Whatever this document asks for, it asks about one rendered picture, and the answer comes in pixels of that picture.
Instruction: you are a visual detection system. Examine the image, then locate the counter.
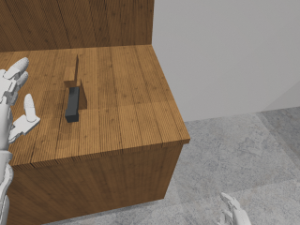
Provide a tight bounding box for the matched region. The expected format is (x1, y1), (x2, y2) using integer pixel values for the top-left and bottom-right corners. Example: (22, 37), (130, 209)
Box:
(0, 0), (190, 225)

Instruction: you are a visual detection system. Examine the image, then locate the left robot forearm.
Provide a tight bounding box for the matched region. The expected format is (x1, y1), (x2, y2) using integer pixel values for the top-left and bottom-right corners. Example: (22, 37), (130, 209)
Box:
(0, 150), (14, 225)

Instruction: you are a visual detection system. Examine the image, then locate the tap lever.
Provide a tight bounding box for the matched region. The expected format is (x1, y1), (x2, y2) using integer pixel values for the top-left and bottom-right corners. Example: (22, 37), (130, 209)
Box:
(65, 86), (80, 123)

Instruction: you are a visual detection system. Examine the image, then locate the robot right hand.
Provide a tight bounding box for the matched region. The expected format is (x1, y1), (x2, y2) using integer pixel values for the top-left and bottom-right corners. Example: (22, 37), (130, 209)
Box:
(217, 192), (252, 225)

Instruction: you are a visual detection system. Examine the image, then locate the robot left hand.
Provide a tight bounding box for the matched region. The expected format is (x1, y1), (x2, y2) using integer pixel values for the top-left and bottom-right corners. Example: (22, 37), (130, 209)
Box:
(0, 57), (40, 151)

